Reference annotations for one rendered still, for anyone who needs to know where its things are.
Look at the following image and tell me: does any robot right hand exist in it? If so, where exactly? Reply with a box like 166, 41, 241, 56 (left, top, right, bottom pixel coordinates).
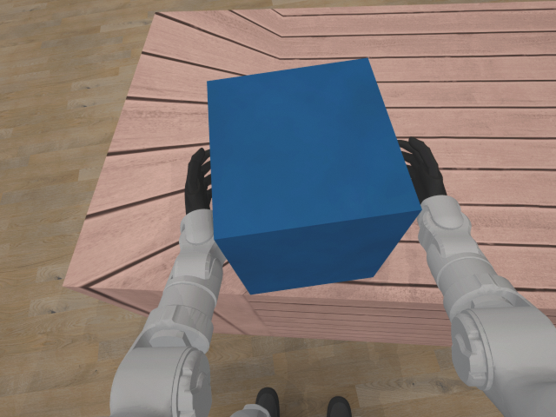
397, 136, 447, 204

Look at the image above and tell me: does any robot right upper arm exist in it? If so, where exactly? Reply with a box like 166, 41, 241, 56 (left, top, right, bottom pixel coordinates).
451, 306, 556, 417

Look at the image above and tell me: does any robot left foot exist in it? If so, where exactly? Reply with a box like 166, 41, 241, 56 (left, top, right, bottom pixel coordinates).
255, 387, 280, 417

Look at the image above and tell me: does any robot foot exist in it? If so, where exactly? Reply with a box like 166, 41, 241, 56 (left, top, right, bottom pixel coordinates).
327, 396, 352, 417
255, 387, 280, 417

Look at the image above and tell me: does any pedestal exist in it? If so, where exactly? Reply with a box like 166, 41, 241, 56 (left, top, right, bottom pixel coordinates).
63, 1, 556, 347

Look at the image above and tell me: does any right robot forearm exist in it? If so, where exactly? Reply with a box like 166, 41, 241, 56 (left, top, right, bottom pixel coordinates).
417, 195, 556, 333

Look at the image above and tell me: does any robot right foot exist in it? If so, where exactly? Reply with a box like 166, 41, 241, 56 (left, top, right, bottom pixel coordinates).
327, 396, 352, 417

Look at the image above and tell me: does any left robot forearm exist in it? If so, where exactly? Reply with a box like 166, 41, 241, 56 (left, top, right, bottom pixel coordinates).
109, 209, 227, 413

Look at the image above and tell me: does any robot left hand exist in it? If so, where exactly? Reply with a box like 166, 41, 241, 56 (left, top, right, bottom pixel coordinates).
185, 148, 212, 215

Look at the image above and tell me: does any robot left upper arm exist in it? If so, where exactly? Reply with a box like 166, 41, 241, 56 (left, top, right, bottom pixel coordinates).
109, 347, 212, 417

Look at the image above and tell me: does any carton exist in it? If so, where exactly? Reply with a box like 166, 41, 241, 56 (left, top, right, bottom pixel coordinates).
207, 58, 422, 295

